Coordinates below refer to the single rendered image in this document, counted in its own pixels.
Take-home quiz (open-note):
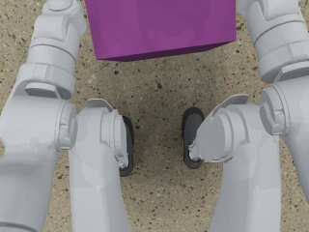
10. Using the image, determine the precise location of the robot left thigh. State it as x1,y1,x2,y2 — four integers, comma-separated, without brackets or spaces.
68,107,132,232

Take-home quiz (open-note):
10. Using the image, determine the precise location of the robot left forearm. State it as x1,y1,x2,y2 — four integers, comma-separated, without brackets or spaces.
0,0,87,145

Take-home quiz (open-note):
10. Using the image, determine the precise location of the left robot upper arm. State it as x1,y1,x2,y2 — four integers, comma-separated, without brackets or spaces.
0,95,78,232

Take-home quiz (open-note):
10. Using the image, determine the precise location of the carton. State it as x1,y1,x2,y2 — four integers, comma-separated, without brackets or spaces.
84,0,237,62

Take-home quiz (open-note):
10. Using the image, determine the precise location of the robot right forearm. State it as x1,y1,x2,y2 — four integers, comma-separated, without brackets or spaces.
236,0,309,83

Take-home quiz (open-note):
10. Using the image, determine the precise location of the right robot upper arm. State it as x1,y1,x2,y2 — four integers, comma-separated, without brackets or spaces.
259,75,309,204

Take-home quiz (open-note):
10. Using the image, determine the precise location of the left robot foot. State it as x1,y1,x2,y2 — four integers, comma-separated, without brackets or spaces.
119,115,134,177

